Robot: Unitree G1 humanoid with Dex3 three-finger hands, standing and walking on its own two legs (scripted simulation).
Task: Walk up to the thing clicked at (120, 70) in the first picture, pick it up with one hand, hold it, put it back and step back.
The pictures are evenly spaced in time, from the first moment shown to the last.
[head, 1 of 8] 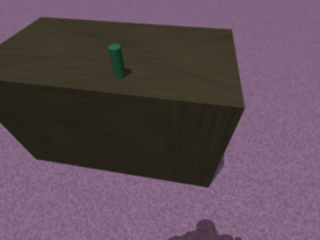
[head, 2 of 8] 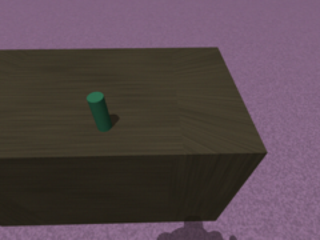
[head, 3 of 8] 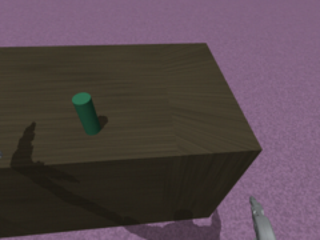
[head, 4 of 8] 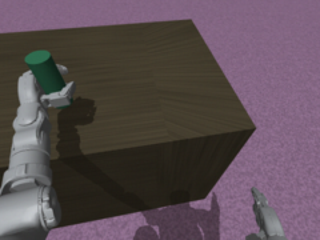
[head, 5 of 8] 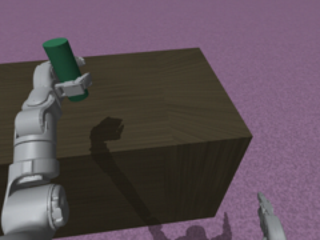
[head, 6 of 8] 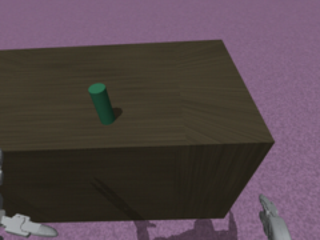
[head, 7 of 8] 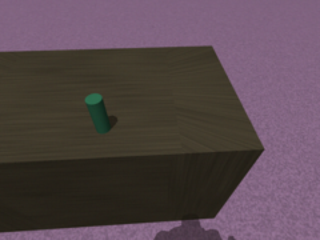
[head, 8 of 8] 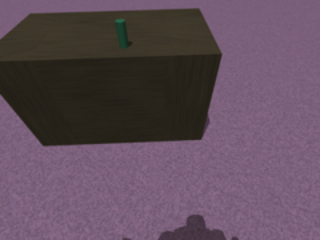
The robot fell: no
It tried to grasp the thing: yes
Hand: left
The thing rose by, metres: 0.30
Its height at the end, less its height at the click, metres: +0.00
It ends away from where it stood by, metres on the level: 0.01
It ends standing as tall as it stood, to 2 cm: yes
